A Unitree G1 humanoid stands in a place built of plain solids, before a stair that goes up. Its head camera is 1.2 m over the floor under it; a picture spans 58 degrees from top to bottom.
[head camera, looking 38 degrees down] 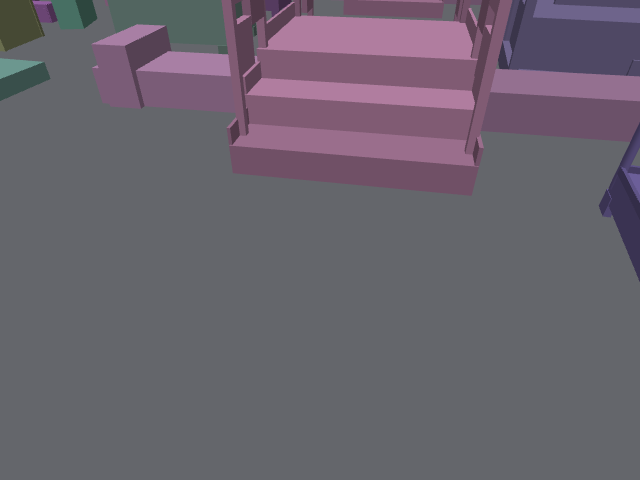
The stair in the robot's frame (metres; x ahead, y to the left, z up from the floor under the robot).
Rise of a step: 0.17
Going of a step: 0.30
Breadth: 1.30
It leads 11 degrees to the right of straight ahead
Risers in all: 3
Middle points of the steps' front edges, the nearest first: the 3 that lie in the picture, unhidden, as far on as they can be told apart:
2.02 -0.15 0.17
2.32 -0.20 0.34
2.61 -0.26 0.51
